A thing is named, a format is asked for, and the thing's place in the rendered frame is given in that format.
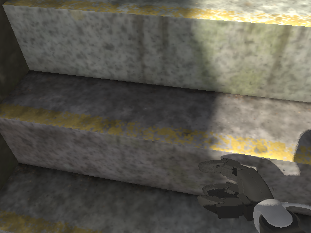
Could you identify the right robot hand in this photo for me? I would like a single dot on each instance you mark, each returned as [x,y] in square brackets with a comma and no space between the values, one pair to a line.
[238,199]

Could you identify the robot right forearm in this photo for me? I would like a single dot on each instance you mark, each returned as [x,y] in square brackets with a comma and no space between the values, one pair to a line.
[271,217]

